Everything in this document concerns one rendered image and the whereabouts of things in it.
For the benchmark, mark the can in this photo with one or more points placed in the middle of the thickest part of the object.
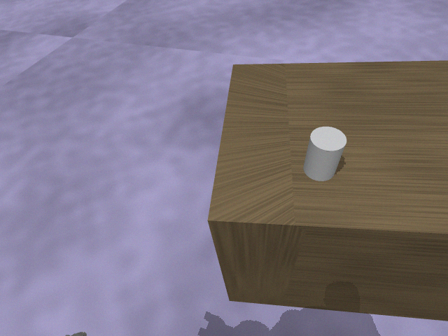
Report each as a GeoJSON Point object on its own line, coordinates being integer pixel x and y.
{"type": "Point", "coordinates": [326, 145]}

